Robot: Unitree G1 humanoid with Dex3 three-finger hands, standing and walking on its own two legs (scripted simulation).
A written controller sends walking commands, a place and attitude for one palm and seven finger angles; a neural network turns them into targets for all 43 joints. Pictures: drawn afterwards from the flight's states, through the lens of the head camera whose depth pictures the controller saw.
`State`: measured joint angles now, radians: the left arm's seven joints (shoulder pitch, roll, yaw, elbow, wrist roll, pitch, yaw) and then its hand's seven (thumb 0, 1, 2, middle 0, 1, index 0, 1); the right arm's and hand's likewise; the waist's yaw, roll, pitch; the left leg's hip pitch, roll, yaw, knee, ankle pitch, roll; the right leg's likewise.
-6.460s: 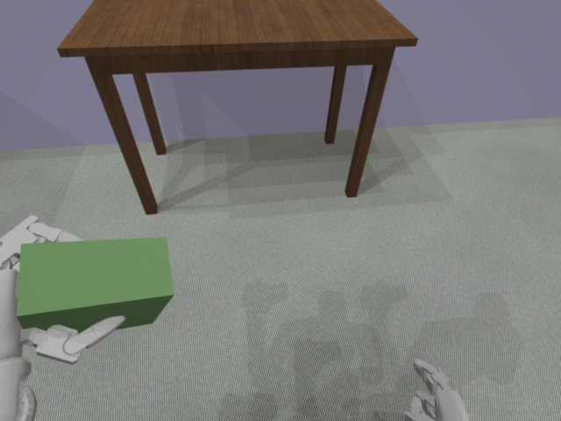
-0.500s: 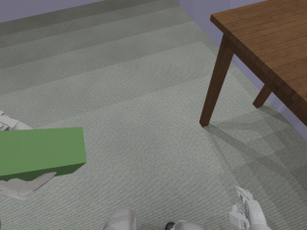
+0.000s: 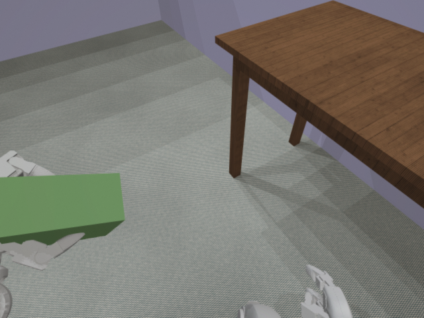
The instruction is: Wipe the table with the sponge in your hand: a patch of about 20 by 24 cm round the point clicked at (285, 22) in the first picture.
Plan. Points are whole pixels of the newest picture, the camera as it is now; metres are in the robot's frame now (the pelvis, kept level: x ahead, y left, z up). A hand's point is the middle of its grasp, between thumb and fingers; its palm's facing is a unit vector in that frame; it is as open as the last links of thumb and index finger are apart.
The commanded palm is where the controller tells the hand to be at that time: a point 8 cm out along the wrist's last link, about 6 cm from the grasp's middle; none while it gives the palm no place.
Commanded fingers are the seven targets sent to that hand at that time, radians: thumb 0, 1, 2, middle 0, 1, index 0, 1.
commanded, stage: turn to face it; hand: left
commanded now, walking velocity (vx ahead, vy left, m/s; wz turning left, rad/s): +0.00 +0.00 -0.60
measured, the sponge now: (81, 210) +0.22 +0.21 +0.16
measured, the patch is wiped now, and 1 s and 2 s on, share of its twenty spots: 0.00 0.00 0.00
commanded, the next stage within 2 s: none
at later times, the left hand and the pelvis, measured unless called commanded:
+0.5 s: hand (158, 225) +0.19 +0.09 +0.19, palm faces +0.16 -0.86 -0.49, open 10.2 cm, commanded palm +0.16 +0.14 +0.19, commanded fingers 0.00 0.10 1.30 -1.20 -1.60 -1.20 -1.60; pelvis -0.08 -0.08 +0.00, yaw -17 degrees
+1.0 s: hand (308, 295) +0.14 -0.08 +0.18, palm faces -0.18 -0.84 -0.52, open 10.2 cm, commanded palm +0.11 +0.00 +0.19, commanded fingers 0.00 0.10 1.30 -1.20 -1.60 -1.20 -1.60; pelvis -0.18 -0.14 +0.00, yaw -35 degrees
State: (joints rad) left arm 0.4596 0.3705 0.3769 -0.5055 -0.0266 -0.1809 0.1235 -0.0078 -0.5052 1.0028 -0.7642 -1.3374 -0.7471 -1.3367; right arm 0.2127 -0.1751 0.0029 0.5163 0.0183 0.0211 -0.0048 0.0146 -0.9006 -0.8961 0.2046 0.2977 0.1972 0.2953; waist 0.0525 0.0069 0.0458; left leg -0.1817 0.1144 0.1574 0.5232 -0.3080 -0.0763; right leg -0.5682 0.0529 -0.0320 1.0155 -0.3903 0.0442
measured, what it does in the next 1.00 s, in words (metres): walks backwards, turning right: right foot, then left foot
